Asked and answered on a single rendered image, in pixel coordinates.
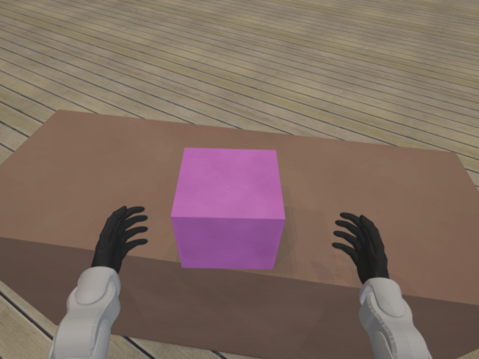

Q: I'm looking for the carton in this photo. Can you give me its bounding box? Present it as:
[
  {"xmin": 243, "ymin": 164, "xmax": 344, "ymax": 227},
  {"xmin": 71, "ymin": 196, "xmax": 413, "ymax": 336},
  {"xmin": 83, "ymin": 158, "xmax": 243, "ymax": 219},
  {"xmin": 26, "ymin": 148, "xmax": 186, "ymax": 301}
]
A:
[{"xmin": 171, "ymin": 147, "xmax": 285, "ymax": 269}]

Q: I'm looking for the robot left hand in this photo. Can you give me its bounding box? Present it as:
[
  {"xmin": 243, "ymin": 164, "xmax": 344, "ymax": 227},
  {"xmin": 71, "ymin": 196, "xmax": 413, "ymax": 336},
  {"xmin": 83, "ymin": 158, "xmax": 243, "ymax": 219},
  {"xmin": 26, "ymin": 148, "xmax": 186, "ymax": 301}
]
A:
[{"xmin": 91, "ymin": 206, "xmax": 148, "ymax": 274}]

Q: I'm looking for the robot right hand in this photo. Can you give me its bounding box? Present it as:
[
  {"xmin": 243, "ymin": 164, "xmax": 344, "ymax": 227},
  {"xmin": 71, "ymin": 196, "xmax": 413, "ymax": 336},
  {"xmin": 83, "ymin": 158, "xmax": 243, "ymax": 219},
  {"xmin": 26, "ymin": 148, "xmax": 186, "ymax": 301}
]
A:
[{"xmin": 332, "ymin": 212, "xmax": 389, "ymax": 285}]

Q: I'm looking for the robot left forearm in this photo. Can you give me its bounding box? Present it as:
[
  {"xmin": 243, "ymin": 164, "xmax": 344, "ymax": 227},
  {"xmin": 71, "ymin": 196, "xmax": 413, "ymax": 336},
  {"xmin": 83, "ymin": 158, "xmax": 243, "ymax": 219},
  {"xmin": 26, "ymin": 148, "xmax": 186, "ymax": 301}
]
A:
[{"xmin": 47, "ymin": 266, "xmax": 120, "ymax": 359}]

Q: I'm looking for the pedestal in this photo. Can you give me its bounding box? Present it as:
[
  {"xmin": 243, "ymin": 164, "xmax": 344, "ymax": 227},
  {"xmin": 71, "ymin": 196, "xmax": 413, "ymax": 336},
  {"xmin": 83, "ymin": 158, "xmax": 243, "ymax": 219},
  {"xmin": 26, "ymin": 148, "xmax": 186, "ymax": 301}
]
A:
[{"xmin": 0, "ymin": 109, "xmax": 479, "ymax": 359}]

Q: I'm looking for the robot right forearm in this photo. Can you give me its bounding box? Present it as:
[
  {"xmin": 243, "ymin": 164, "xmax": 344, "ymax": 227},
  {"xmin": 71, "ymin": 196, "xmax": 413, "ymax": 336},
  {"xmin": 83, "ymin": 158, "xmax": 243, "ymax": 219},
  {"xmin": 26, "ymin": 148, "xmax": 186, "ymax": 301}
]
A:
[{"xmin": 359, "ymin": 277, "xmax": 432, "ymax": 359}]

